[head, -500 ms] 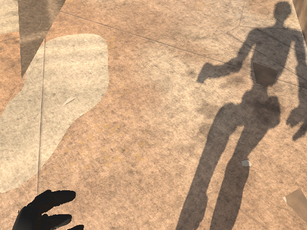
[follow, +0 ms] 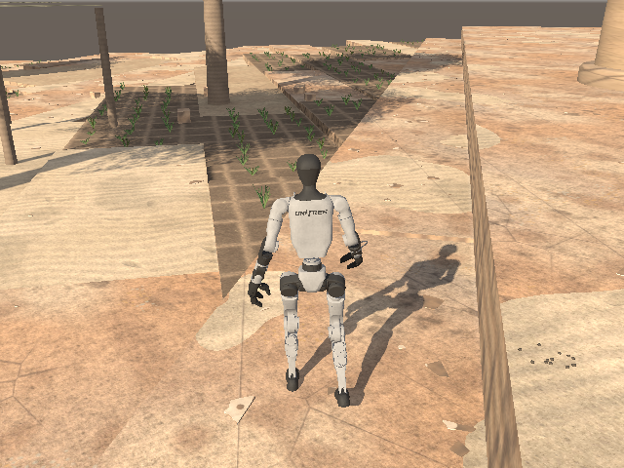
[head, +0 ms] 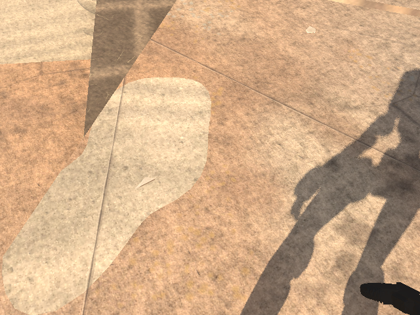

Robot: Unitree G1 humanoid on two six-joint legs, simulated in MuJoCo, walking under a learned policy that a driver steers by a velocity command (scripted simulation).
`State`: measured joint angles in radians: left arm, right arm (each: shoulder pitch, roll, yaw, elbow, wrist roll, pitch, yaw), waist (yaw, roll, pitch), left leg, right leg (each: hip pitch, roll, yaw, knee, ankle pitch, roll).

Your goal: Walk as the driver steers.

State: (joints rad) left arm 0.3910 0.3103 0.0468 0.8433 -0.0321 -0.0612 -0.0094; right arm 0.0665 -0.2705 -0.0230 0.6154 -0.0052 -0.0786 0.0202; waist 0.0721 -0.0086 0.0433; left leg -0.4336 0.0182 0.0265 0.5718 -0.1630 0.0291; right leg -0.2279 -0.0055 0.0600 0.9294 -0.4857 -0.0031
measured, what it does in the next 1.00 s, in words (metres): walks ahead, turning right: right foot, then left foot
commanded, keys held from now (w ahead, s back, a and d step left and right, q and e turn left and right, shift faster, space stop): w+e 0.72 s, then w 0.12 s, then w+q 0.16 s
